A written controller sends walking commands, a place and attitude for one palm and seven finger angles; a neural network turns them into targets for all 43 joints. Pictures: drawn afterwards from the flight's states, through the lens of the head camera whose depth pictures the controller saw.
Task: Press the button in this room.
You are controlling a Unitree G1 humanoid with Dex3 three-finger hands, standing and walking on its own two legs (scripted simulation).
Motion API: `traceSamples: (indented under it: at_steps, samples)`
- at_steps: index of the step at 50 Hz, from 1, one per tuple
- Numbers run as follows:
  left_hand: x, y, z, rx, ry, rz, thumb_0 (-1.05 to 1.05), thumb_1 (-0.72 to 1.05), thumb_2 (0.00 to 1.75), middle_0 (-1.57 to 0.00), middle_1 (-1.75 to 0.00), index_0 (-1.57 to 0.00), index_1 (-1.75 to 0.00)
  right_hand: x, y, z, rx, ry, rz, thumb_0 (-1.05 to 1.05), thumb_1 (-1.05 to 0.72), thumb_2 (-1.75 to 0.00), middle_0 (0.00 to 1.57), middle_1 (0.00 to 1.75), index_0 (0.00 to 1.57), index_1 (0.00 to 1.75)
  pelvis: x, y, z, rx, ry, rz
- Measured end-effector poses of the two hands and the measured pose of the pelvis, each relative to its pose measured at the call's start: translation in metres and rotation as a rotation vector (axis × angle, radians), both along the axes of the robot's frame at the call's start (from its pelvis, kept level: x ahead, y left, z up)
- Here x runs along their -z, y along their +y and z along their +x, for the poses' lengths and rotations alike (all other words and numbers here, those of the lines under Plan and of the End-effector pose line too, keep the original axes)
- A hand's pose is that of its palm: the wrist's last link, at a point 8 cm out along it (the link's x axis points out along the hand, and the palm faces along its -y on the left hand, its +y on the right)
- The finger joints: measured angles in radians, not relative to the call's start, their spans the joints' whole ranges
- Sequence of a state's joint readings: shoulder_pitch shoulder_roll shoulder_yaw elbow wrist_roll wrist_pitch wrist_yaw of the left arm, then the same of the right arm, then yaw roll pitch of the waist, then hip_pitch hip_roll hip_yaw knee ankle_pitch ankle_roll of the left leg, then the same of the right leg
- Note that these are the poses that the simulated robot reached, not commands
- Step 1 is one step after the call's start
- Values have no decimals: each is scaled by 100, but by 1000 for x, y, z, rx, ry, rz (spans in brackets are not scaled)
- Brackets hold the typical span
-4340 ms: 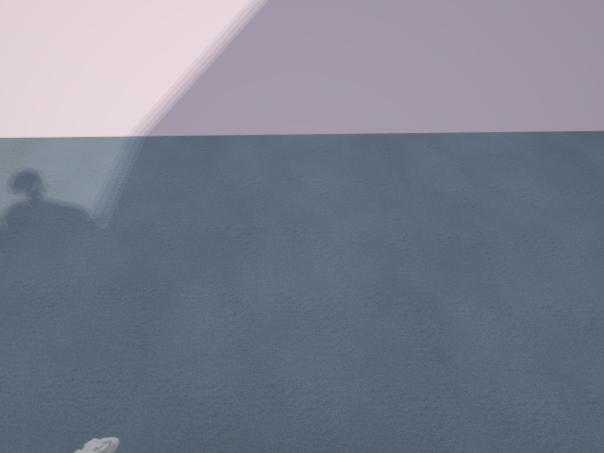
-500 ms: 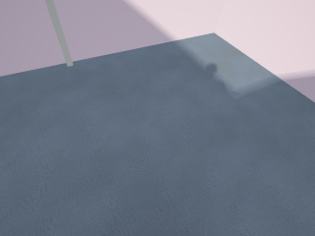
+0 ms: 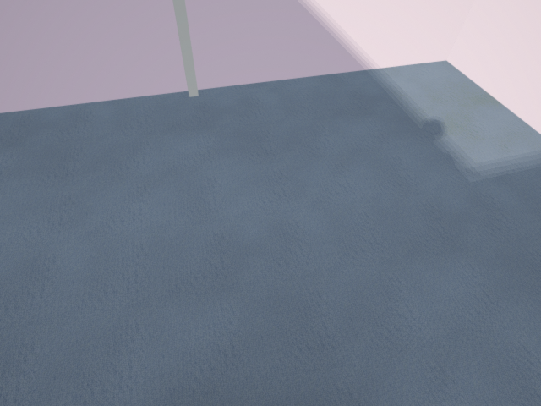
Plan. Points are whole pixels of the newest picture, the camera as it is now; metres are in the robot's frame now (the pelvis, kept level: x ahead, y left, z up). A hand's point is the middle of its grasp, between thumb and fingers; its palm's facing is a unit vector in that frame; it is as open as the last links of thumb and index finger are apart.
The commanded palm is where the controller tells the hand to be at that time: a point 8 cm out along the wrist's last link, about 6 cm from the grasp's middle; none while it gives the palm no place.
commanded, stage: turn or walk to find it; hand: left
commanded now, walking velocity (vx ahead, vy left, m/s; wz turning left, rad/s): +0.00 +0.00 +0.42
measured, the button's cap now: out of the picture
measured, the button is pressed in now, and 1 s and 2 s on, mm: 0 0 0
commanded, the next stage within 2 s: none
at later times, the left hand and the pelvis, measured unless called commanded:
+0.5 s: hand out of the picture +0.03 +0.20 -0.14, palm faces +0.22 -0.94 -0.28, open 7.4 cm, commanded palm none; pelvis -0.03 -0.01 +0.00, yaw +12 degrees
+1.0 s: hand out of the picture -0.14 +0.23 -0.17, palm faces +0.45 -0.86 -0.25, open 7.4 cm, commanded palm none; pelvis -0.08 +0.02 +0.01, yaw +24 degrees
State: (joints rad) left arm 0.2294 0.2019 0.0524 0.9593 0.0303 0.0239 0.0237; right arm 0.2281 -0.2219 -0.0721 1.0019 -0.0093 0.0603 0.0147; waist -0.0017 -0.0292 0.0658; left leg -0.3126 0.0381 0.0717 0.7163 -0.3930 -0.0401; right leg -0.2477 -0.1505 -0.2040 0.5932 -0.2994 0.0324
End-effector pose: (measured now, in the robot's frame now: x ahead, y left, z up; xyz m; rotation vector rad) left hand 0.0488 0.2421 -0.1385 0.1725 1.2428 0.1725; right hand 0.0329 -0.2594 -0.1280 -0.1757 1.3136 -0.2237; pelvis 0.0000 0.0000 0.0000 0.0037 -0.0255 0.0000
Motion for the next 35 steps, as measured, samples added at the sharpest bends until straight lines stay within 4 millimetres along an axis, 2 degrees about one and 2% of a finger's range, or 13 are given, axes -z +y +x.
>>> traceSamples:
  at_steps: [2,4,8,12,17,23,30,35]
  samples:
    - [11,15,-9,-29,13,-7,1,91,90,-20,-30,-20,-30,3,9,5,-29,-18,-17,0,-91,-90,19,30,19,30,8,10,-3,-22,7,-10]
    - [14,27,-18,-45,41,-1,1,91,90,-20,-30,-20,-30,0,19,8,-49,-33,-19,0,-91,-90,19,30,19,30,8,15,-7,-23,8,-5]
    - [4,40,-26,-69,61,10,1,91,90,-20,-30,-20,-30,-7,36,9,-76,-45,-10,0,-90,-90,20,30,20,30,-2,21,-11,-45,17,-12]
    - [-9,44,-27,-89,29,21,1,91,90,-20,-30,-20,-30,-9,47,12,-102,-49,17,0,-90,-89,20,30,20,30,-9,23,-14,-73,24,-16]
    - [-19,36,-21,-109,-27,37,1,91,90,-19,-30,-20,-30,-2,46,13,-129,-53,49,0,-90,-89,20,30,20,30,-10,16,-21,-115,24,-11]
    - [-27,11,-24,-136,-115,68,1,91,90,-20,-30,-20,-30,17,23,15,-162,-48,82,0,-90,-89,20,30,20,30,-1,-6,-30,-172,21,5]
    - [-32,-11,-70,-219,-88,59,1,91,90,-20,-30,-20,-30,10,2,27,-231,-29,64,0,-90,-90,20,30,20,30,-8,-17,-39,-252,-1,15]
    - [-25,-13,-106,-285,-38,37,1,91,90,-20,-30,-20,-30,3,3,35,-294,-7,32,0,-91,-90,20,30,19,30,-9,-14,-45,-307,1,19]
